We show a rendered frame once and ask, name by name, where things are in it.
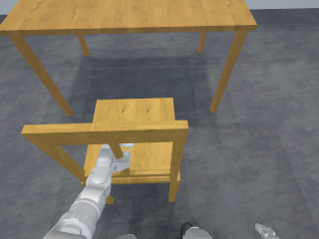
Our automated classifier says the table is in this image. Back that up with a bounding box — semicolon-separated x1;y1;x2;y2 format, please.
0;0;257;117

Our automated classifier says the robot left forearm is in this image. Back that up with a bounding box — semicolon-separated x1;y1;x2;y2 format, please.
42;165;113;239

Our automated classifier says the left robot hand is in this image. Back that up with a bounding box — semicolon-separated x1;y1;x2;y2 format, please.
96;143;135;173

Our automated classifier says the robot right thigh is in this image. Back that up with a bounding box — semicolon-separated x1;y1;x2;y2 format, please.
182;228;213;239

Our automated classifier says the right robot hand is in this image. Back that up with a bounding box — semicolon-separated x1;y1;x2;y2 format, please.
255;223;280;239

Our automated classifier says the right robot foot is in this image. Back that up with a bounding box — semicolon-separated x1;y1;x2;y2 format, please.
180;222;193;239

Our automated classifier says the chair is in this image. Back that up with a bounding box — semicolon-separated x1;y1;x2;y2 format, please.
21;98;188;204

